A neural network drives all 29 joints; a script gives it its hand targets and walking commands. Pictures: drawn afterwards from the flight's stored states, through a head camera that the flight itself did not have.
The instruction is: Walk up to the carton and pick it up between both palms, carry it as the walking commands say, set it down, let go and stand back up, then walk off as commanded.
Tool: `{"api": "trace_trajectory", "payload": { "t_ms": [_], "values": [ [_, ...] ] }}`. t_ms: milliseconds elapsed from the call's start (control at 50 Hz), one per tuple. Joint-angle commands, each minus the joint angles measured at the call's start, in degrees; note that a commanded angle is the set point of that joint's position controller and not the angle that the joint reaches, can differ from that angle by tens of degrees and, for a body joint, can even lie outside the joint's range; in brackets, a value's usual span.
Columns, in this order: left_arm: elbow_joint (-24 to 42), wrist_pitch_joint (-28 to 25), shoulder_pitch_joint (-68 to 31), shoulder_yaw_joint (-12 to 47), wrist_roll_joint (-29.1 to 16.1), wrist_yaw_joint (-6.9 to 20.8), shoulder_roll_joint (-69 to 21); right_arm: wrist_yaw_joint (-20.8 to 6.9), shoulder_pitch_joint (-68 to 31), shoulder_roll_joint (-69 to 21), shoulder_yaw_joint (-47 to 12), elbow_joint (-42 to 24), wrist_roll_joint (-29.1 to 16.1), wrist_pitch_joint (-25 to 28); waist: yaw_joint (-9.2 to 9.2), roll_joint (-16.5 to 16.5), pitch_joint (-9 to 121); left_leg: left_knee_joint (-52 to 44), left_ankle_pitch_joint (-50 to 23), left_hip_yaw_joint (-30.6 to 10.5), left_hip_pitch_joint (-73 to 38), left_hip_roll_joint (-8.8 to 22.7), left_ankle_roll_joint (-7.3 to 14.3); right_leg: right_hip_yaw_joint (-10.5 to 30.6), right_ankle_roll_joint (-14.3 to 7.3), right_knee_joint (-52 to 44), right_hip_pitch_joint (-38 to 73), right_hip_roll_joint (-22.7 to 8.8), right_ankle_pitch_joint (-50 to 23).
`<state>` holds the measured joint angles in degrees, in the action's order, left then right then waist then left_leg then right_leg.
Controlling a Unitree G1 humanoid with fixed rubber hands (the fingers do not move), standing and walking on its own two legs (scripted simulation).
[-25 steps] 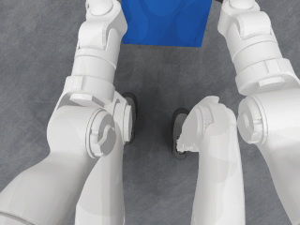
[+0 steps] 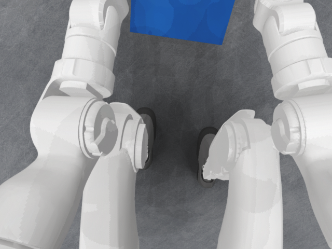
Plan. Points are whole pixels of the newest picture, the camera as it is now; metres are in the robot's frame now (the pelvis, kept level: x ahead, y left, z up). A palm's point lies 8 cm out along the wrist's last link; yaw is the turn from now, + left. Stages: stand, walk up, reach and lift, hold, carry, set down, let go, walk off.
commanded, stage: set down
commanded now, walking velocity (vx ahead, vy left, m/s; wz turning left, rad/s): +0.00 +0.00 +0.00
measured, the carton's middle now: out of the picture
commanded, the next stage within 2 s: none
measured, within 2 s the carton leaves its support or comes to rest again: rests again in 1.46 s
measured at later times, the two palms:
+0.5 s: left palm out of the picture +0.56 +0.17 -0.16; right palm out of the picture +0.57 -0.10 -0.18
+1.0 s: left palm out of the picture +0.58 +0.18 -0.18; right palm out of the picture +0.58 -0.09 -0.20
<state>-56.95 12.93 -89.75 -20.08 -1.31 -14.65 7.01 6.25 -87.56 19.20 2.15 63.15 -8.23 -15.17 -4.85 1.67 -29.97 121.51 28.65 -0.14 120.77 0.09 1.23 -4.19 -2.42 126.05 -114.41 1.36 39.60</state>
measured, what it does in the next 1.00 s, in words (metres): stands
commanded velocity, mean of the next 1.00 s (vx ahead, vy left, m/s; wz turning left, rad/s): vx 0.00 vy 0.00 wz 0.00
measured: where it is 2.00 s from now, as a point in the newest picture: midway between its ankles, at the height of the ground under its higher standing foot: (175, 157)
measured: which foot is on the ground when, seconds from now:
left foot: down 0.00-1.00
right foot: down 0.00-1.00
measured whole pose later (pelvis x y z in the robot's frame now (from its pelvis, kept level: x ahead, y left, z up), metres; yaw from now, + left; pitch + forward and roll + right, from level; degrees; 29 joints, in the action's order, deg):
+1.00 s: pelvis +0.01 +0.00 -0.03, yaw -1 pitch +31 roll -2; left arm -60.1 11.1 -93.5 -23.9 -1.3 -9.6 12.9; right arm 0.1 -90.2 17.5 6.4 59.6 -7.6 -12.0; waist -4.3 2.5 -29.8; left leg 126.6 29.4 -0.1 128.4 -0.1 1.2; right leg -4.3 -2.4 131.0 -121.5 1.5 40.8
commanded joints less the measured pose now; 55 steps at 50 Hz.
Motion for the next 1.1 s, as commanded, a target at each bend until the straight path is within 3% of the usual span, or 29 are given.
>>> {"api": "trace_trajectory", "payload": {
  "t_ms": [0,220,400,740,880,900,960,1080],
  "values": [
    [0.4,0.4,-18.9,18.7,-4.1,21.3,-56.8,-15.5,-47.5,-53.7,-15.0,-25.4,-5.0,7.8,2.40,-7.1,86.5,-2.6,-24.3,-0.4,-43.5,-7.6,0.9,2.6,0.5,-10.9,17.8,7.1,-23.2],
    [-3.5,1.5,-18.6,16.0,-2.9,23.1,-57.7,-17.5,-43.8,-53.6,-10.8,-20.6,-2.4,6.4,3.35,-4.6,75.0,-2.8,-19.2,-1.0,-40.8,-7.1,0.6,2.6,-0.3,-10.5,9.1,6.5,-16.7],
    [-5.7,1.7,-16.4,14.9,-2.4,25.0,-57.3,-18.1,-39.4,-54.3,-9.4,-19.0,-0.1,5.8,3.65,-4.1,72.1,-2.1,-18.7,-0.4,-35.8,-6.9,0.4,3.3,-0.5,-10.1,9.3,6.3,-17.7],
    [-7.6,2.4,-14.6,16.5,-4.7,27.1,-59.4,-19.3,-30.4,-54.0,-8.0,-14.0,3.5,4.2,7.25,-1.8,68.0,-1.2,-16.8,-0.4,-31.1,-6.9,-0.5,3.2,-1.6,-8.3,6.2,5.7,-16.5],
    [-9.7,3.1,-11.3,15.1,-3.4,27.9,-59.1,-20.0,-27.5,-54.6,-8.1,-12.3,4.7,3.2,6.18,-2.6,65.0,-0.6,-16.1,0.1,-28.3,-6.9,-0.4,3.7,-1.6,-8.0,5.1,5.6,-15.8],
    [-9.8,3.1,-11.4,14.9,-3.4,28.0,-58.9,-20.0,-26.9,-54.4,-7.9,-12.0,5.2,3.1,6.92,-2.9,64.3,-0.5,-15.9,0.0,-27.7,-6.9,-0.3,3.7,-1.5,-7.9,4.8,5.6,-15.9],
    [-10.9,3.2,-9.8,14.0,-2.7,28.5,-58.3,-19.9,-26.3,-54.5,-8.0,-12.1,5.7,3.0,6.04,-3.6,63.0,0.0,-15.9,0.4,-25.6,-6.9,-0.3,4.3,-1.6,-8.0,6.0,5.6,-16.6],
    [-12.4,3.5,-7.8,12.3,-1.4,29.2,-56.8,-19.8,-24.2,-53.5,-7.1,-10.7,7.2,2.6,6.26,-3.9,59.4,0.0,-14.3,0.3,-23.1,-6.8,-0.2,4.7,-1.6,-7.7,5.7,5.4,-16.0]
  ]
}}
